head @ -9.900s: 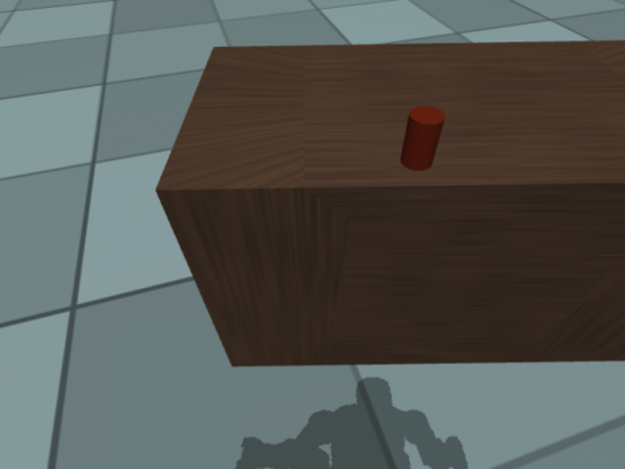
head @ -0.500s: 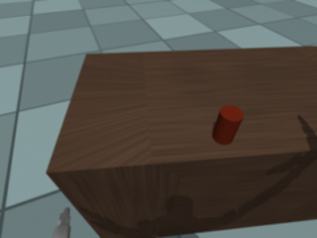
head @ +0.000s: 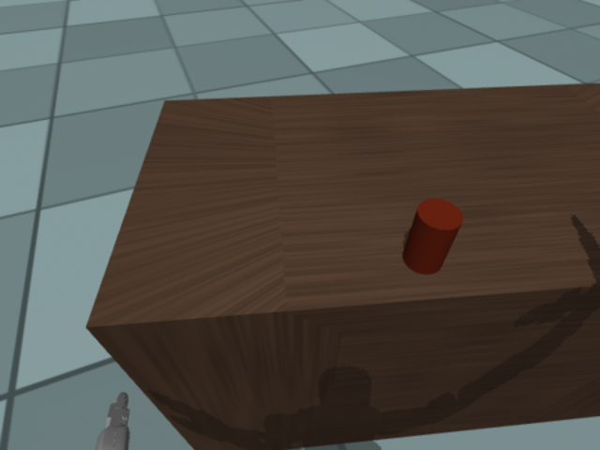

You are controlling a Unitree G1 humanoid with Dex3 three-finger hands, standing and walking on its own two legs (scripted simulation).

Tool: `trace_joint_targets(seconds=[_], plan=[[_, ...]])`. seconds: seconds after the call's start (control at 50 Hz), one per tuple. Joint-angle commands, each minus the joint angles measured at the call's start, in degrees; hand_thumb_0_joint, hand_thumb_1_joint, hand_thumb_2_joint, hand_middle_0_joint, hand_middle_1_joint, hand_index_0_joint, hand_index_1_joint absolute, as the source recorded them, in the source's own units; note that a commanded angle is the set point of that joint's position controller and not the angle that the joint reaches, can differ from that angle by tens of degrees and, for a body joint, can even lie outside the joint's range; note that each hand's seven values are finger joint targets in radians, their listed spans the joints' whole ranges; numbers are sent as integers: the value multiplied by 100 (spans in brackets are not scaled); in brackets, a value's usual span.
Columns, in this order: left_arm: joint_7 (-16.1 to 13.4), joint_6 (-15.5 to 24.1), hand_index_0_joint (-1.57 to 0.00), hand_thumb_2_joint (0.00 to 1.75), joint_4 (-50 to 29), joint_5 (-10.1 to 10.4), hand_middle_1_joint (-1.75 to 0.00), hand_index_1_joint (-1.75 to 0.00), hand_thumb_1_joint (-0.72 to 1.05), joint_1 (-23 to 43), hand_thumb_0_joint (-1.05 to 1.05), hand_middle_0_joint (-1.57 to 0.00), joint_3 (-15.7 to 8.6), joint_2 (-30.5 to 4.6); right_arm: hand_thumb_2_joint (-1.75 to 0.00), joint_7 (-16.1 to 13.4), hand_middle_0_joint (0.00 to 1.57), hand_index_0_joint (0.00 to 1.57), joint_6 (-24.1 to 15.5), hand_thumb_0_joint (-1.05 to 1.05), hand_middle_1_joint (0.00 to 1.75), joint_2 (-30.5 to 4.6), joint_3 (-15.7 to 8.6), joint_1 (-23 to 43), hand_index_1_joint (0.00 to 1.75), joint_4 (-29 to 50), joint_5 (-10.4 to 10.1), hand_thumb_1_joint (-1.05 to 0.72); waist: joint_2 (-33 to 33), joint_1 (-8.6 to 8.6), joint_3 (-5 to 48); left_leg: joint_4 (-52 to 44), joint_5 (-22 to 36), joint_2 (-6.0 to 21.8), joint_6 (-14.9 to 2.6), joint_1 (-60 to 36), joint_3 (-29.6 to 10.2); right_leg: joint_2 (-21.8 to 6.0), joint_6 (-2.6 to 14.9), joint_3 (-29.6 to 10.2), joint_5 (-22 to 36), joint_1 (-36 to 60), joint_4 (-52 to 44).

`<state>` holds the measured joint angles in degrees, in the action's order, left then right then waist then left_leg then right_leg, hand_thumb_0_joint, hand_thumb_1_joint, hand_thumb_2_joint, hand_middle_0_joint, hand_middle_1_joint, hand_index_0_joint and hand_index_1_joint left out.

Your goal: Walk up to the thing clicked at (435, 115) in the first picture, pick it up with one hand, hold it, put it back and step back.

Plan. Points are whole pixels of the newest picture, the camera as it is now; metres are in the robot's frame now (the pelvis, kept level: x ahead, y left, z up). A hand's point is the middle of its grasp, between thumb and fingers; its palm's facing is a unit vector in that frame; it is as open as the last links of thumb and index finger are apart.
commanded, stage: go down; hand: right
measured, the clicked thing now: (430, 237) +0.40 -0.18 +0.08
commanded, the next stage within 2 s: approach in 0.84 s
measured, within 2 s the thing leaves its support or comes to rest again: neither
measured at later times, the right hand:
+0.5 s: hand out of the picture +0.31 -0.37 +0.21, palm faces +0.17 +0.98 -0.03, open 17.2 cm
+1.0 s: hand out of the picture +0.31 -0.38 +0.21, palm faces +0.17 +0.98 -0.03, open 17.2 cm
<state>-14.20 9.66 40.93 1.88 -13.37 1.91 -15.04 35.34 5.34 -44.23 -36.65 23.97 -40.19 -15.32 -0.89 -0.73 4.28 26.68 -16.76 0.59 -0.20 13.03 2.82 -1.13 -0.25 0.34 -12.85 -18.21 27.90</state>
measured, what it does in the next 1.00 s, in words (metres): stands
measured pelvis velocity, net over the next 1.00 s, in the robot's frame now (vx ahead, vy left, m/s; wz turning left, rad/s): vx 0.00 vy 0.00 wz -0.01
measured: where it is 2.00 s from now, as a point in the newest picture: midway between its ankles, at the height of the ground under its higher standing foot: outside the picture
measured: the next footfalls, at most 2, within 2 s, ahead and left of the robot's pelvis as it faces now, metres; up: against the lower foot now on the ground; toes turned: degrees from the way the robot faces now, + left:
none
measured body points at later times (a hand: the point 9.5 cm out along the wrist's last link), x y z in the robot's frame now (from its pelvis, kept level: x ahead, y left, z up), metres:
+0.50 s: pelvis +0.00 +0.00 +0.00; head +0.00 +0.00 +0.45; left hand +0.14 +0.27 -0.09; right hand +0.30 -0.43 +0.21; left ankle -0.03 +0.12 -0.74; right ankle +0.02 -0.12 -0.74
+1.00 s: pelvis +0.00 +0.00 +0.00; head +0.00 +0.01 +0.45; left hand +0.14 +0.26 -0.10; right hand +0.29 -0.43 +0.21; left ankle -0.03 +0.12 -0.74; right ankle +0.02 -0.12 -0.74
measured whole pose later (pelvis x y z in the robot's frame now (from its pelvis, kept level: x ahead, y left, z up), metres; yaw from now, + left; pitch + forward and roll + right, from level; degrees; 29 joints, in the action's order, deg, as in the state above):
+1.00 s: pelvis +0.00 +0.00 +0.00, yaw +0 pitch +3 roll +1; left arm -14.6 10.4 43.2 2.0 -13.5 3.6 -15.1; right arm 36.9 10.3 -46.0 -36.0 25.7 -41.1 -15.5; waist -1.7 -1.3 4.0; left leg 27.3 -17.1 0.5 -0.3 13.5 3.2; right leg -1.2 -0.4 -0.1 -13.3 -19.0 29.0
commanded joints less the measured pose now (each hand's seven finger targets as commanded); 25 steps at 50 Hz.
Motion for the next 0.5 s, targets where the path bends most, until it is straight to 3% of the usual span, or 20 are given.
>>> trace_joint_targets(seconds=[0.0, 0.04, 0.08, 0.12, 0.14, 0.18, 0.2, 0.22, 0.28, 0.3, 0.36, 0.48], plan=[[-86, 275, -5, 7, -648, -43, -5, -6, -56, 617, 0, -5, -192, -764, -6, -10, 5, 5, -337, 0, 5, -2338, -479, 1910, 5, 1237, -233, 51, -800, -93, 1155, -300, 1289, -121, -122, 189, -7, 98, 164, -118, 1281, 1090, -225], [-88, 290, -5, 6, -564, -47, -5, -5, -56, 734, 0, -5, -144, -745, -6, 19, 6, 6, -311, 0, 4, -2401, -508, 1946, 4, 1228, -257, 48, -858, -104, 1288, -271, 1432, -108, -118, 120, -14, 110, 164, -125, 1436, 1066, -185], [-150, 336, -5, 6, -720, -50, -6, -6, -56, 929, 0, -5, -289, -954, -6, 37, 6, 6, -312, 0, 4, -2584, -532, 2340, 4, 1433, -255, 48, -871, -14, 1472, -263, 1437, -103, -121, 145, -35, 107, 160, -124, 1439, 1218, -152], [-169, 360, -5, 6, -738, -47, -5, -6, -56, 968, 0, -5, -191, -915, -5, 55, 6, 6, -241, 0, 4, -2419, -387, 2273, 4, 1367, -230, 46, -826, -24, 1333, -295, 1295, -100, -126, 136, -39, 129, 169, -102, 1185, 1117, -209], [-183, 363, -5, 6, -664, -44, -6, -6, -55, 758, 0, -5, -244, -948, -6, 86, 6, 6, -215, 0, 4, -2286, -308, 2265, 4, 1207, -263, 45, -727, 83, 1283, -323, 1241, -108, -110, 173, -28, 110, 177, -112, 1079, 1152, -227], [-190, 371, -5, 6, -553, -29, -6, -6, -55, 636, 0, -5, -151, -839, -6, 133, 6, 6, -107, 0, 4, -2043, -120, 1970, 4, 790, -238, 45, -651, 101, 1096, -339, 1312, -95, -89, 251, -39, 135, 191, -96, 1141, 1090, -221], [-213, 386, -5, 5, -622, -37, -5, -5, -54, 609, 0, -5, -304, -1005, -6, 158, 6, 6, -89, 0, 5, -2134, -176, 2099, 5, 921, -269, 46, -622, 135, 1140, -333, 1277, -105, -83, 319, -20, 111, 187, -110, 1107, 1146, -217], [-191, 387, -5, 5, -682, -38, -5, -5, -55, 544, 0, -5, -191, -903, -6, 155, 6, 6, -66, 0, 5, -2281, -215, 2164, 5, 889, -227, 48, -669, 126, 1157, -333, 1324, -86, -78, 265, -32, 139, 192, -94, 1123, 1073, -208], [-174, 363, -5, 6, -862, -27, -5, -5, -55, 397, 0, -5, -243, -954, -5, 126, 6, 6, -10, 0, 4, -2565, -386, 2346, 4, 1012, -220, 47, -556, 70, 1117, -350, 1391, -74, -59, 180, -33, 166, 202, -85, 1140, 1028, -211], [-179, 348, -5, 5, -772, -43, -5, -5, -55, 190, 0, -5, -309, -999, -6, 103, 6, 6, -11, 0, 4, -2590, -430, 2264, 4, 997, -207, 48, -569, 60, 1138, -326, 1450, -72, -57, 153, -31, 176, 205, -76, 1188, 1023, -201], [-115, 325, -5, 6, -736, -30, -5, -5, -55, 98, 0, -5, -164, -809, -5, 79, 6, 6, 48, 0, 4, -2445, -379, 1886, 4, 723, -189, 48, -616, -56, 963, -321, 1416, -92, -77, 149, -12, 165, 190, -73, 1233, 882, -211], [-119, 406, -5, 6, -760, -57, -5, -5, -54, 895, 0, -5, -124, -818, -5, 79, 7, 6, -65, 0, 4, -2477, -444, 2219, 4, 1346, -231, 49, -863, -117, 1177, -287, 1277, -71, -110, 105, -64, 146, 175, -89, 1115, 908, -188]])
